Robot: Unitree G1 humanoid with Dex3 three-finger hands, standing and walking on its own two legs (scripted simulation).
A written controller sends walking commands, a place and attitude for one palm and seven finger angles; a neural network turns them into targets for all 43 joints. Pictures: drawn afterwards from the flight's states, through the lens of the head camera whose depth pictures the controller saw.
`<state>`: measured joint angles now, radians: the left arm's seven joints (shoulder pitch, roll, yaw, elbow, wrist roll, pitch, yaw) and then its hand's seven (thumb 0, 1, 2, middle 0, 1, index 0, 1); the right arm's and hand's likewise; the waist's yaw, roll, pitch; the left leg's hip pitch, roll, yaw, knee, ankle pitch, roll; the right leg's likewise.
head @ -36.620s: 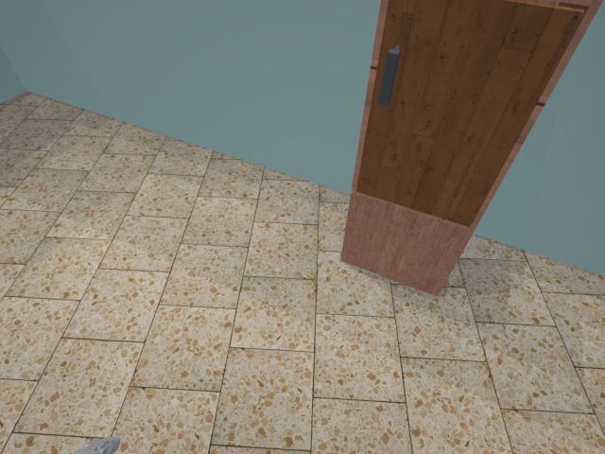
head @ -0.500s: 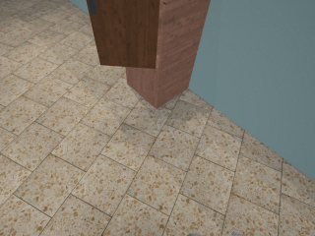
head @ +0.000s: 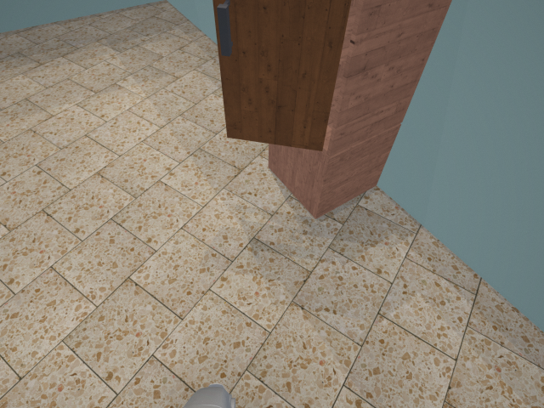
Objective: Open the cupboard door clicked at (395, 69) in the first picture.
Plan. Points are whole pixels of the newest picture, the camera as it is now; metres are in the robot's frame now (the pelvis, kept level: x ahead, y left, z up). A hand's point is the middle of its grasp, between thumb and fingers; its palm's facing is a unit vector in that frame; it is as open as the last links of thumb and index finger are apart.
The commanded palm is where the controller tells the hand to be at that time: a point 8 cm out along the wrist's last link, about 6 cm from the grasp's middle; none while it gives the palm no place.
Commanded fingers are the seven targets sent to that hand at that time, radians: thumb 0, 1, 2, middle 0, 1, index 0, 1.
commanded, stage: take the last steps up to it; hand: left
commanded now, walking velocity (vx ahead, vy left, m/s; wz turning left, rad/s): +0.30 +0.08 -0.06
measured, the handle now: (226, 28) +1.01 +0.22 +0.07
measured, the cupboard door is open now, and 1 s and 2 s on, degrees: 46 46 46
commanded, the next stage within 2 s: come to a stop and stand still in 0.92 s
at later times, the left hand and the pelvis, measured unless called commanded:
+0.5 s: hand (179, 299) +0.32 +0.21 -0.15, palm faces -0.08 -0.97 -0.22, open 7.4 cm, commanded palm none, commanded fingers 0.00 0.90 0.90 -0.20 -0.30 -0.20 -0.30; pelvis +0.17 +0.04 -0.01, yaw -4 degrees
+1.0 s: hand (158, 304) +0.32 +0.27 -0.19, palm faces +0.00 -0.99 -0.15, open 7.3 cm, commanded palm none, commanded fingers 0.00 0.90 0.90 -0.20 -0.30 -0.20 -0.30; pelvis +0.36 +0.09 -0.01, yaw -5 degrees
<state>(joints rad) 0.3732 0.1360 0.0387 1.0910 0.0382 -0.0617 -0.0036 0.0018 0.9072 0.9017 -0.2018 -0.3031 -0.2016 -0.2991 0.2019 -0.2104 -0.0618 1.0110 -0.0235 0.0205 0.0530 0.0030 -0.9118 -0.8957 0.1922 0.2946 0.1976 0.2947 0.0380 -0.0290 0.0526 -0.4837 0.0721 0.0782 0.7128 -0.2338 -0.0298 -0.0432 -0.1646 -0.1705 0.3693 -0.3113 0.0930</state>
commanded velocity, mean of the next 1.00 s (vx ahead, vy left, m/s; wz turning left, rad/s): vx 0.26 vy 0.04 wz -0.03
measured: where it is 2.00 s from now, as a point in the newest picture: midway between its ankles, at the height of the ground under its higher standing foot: (257, 352)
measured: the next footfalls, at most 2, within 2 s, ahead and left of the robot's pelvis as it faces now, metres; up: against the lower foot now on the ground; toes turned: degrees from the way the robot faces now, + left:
left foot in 0.06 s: +0.15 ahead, +0.15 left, +0.00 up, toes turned +7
right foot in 0.50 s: +0.26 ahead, -0.07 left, +0.00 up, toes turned -11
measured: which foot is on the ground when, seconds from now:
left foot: up 0.00-0.04, down 0.06-0.52, up 0.54-0.88, down 0.90-1.00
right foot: down 0.00-0.06, up 0.08-0.48, down 0.50-0.90, up 0.92-1.00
